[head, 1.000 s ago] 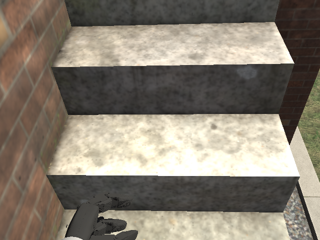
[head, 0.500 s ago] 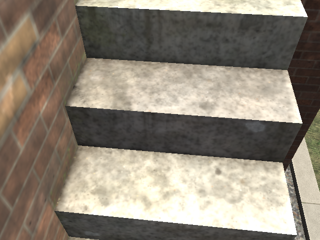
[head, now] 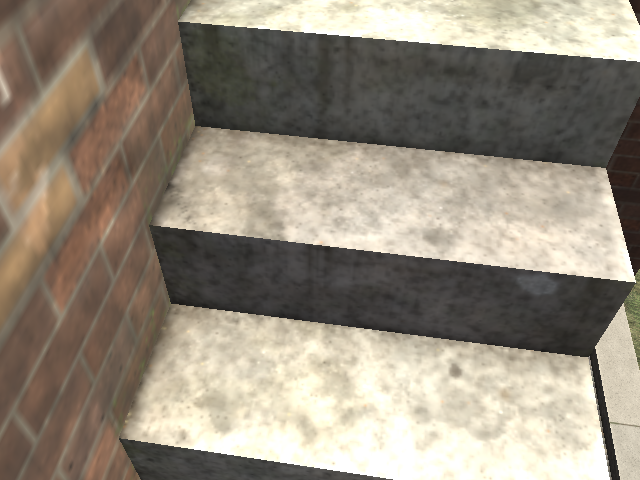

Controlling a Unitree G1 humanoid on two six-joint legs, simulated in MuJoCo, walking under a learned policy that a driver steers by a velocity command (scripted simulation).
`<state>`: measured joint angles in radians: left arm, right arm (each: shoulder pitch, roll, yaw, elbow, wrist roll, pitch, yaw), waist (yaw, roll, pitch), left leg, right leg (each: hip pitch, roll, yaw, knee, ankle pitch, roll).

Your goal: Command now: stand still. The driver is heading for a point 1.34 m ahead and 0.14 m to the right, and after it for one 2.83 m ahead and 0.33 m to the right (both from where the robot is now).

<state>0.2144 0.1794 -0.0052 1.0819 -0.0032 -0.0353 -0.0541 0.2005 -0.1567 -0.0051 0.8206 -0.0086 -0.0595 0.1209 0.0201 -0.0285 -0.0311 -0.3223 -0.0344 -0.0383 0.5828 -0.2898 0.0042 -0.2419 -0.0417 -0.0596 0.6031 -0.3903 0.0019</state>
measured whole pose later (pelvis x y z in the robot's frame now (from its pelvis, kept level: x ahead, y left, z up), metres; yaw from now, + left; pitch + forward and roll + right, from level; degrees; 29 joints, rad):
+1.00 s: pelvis +0.02 -0.01 +0.01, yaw -1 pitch +4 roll +1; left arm 0.38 0.18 -0.01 1.19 0.04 -0.03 -0.01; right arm 0.46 -0.15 -0.03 1.00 -0.07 -0.02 0.06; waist -0.01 -0.04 -0.07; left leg -0.30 -0.01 -0.01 0.54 -0.34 0.10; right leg -0.24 -0.02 -0.05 0.58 -0.43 -0.09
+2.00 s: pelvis +0.48 -0.05 +0.36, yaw +0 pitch +1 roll -4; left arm 0.30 0.33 0.08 0.82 0.02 -0.04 -0.03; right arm 0.11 -0.18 -0.04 0.63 -0.03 -0.03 -0.12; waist 0.00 -0.02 0.01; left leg -1.06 -0.05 -0.13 2.21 -0.39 0.09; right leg -0.27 0.14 -0.15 0.71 -0.46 -0.11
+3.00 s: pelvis +1.08 -0.15 +0.84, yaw +1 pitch -1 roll +2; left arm 0.34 0.27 0.05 0.74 -0.01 -0.07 -0.09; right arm 0.05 -0.20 -0.04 0.64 0.01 0.08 -0.17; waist 0.06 -0.05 0.13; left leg -0.86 -0.08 0.15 1.28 -0.44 0.08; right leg -0.18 0.00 0.06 0.89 -0.10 -0.10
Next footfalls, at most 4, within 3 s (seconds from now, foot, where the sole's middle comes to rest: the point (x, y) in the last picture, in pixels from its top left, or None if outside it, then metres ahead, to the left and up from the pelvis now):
1.38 left None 0.27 0.08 -0.57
1.82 right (415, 415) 0.48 -0.11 -0.38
2.18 left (330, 188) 0.77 0.03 -0.18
2.60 right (511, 12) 0.98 -0.25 0.01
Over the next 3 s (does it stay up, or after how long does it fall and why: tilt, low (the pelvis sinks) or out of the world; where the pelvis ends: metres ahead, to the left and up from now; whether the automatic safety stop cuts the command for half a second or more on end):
stays up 1.08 -0.15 0.84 its command is cut before an obstacle after 1.5 s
